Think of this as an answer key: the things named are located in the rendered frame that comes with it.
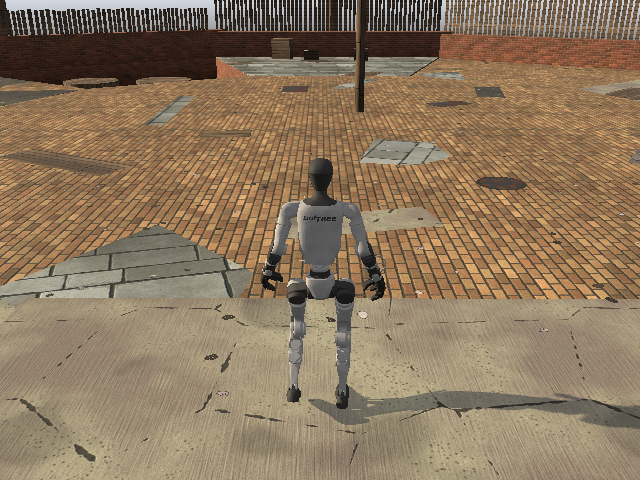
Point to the right robot hand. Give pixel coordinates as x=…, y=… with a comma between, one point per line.
x=380, y=285

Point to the left robot forearm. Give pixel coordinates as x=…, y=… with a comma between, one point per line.
x=271, y=262

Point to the robot right upper arm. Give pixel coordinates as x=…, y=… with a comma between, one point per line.
x=352, y=212

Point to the robot torso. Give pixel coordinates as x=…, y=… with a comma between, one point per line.
x=319, y=235

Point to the robot left upper arm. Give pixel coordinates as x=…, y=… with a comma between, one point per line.
x=289, y=210

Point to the robot right foot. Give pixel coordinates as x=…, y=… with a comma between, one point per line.
x=342, y=401

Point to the right robot forearm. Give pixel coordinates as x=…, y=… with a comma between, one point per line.
x=371, y=265

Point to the left robot hand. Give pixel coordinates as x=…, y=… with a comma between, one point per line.
x=264, y=280

